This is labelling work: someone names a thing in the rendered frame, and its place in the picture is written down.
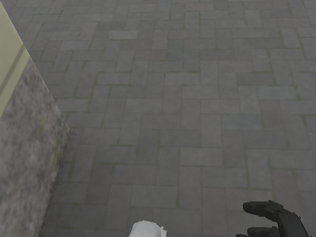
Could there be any robot left thigh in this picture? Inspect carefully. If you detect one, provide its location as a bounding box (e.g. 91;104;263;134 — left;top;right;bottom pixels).
129;220;167;237

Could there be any robot right hand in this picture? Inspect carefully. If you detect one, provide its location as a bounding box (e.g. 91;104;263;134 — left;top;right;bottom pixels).
236;200;312;237

